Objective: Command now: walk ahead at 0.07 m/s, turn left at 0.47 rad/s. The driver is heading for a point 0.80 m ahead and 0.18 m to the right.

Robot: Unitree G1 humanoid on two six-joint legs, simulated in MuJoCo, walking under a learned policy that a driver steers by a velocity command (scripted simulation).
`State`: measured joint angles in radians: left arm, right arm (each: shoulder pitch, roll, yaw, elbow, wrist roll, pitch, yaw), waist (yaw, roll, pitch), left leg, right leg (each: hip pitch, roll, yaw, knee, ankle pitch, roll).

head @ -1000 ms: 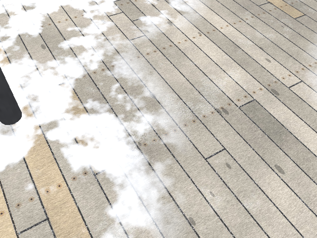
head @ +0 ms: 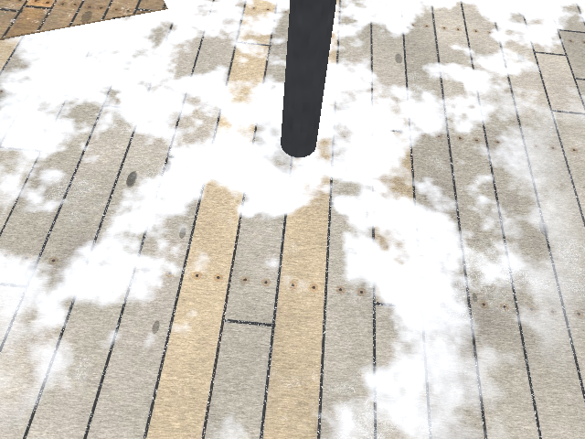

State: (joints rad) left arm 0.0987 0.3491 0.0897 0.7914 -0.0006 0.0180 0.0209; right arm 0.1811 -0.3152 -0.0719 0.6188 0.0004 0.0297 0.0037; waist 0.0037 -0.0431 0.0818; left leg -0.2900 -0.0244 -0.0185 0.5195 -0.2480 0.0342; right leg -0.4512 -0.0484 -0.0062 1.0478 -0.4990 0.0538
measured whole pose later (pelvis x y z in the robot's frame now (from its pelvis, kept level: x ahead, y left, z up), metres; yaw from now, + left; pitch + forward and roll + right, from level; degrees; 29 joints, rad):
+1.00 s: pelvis +0.41 +0.02 -0.01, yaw +2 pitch +2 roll +0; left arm 0.38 0.30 0.03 0.86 -0.04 -0.06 0.00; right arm 0.10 -0.27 -0.04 0.64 0.00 -0.09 0.03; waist 0.04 -0.01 0.06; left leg -0.44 -0.02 0.07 0.55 -0.14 0.05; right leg -0.24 0.00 0.07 1.11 -0.44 -0.03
